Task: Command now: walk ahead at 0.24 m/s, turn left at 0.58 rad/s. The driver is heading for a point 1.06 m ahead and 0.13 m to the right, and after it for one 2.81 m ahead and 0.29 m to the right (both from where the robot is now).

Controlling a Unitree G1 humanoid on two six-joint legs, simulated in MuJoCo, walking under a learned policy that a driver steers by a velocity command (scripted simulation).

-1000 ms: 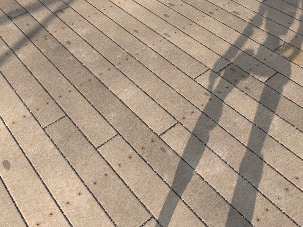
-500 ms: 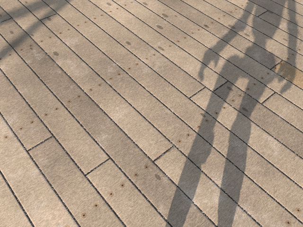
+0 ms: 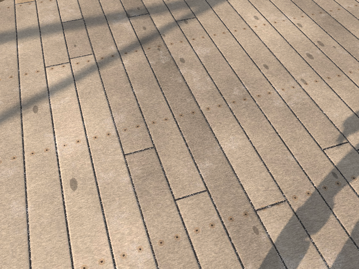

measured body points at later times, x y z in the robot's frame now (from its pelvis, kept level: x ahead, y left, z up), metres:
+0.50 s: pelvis +0.18 +0.05 -0.02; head +0.22 +0.06 +0.43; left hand +0.33 +0.31 -0.13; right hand +0.18 -0.22 -0.15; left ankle -0.02 +0.10 -0.74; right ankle +0.35 -0.02 -0.72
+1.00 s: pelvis +0.47 +0.06 +0.00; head +0.51 +0.05 +0.44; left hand +0.49 +0.34 -0.13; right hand +0.65 -0.20 -0.10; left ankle +0.66 +0.17 -0.71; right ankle +0.35 +0.00 -0.74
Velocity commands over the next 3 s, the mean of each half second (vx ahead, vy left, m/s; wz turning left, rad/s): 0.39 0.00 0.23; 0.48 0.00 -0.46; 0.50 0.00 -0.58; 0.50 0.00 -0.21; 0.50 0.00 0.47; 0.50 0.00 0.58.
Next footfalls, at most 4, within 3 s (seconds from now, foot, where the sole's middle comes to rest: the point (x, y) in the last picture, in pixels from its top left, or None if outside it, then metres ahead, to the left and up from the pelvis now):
0.08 left None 0.02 0.11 -0.78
0.54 right None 0.39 0.00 -0.78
1.06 left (158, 213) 0.71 0.14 -0.78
1.60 right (231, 180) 0.87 -0.16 -0.78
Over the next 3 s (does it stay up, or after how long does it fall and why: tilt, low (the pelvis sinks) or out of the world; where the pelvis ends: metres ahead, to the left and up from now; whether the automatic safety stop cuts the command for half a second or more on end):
stays up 1.46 -0.37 0.00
